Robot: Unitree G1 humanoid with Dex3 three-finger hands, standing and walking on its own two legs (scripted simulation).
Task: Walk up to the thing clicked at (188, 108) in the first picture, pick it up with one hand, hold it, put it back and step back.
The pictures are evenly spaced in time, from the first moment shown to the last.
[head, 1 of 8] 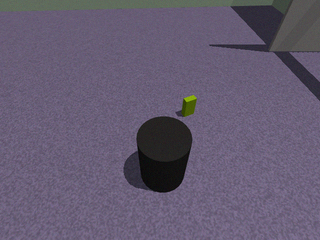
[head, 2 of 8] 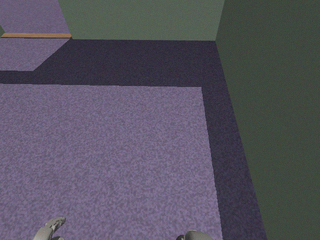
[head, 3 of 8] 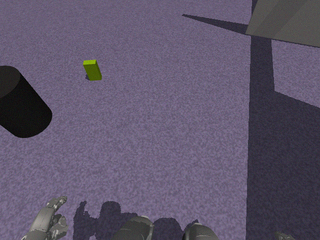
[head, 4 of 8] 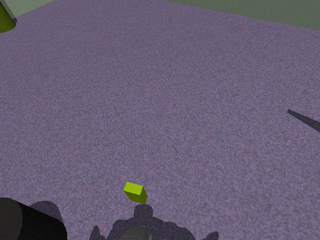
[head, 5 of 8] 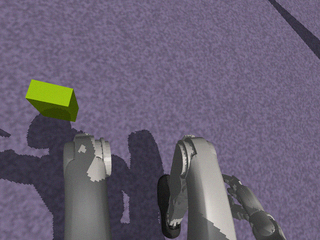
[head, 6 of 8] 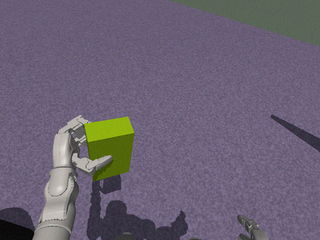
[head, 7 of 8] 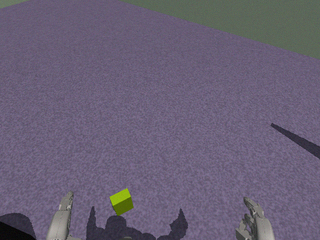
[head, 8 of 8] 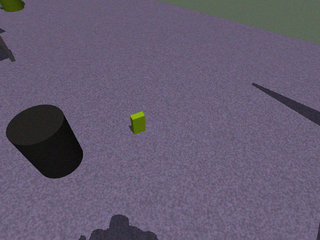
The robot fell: no
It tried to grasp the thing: yes
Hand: left
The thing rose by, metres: 0.68
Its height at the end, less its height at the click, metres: +0.00
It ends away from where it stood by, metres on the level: 0.01
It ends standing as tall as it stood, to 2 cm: yes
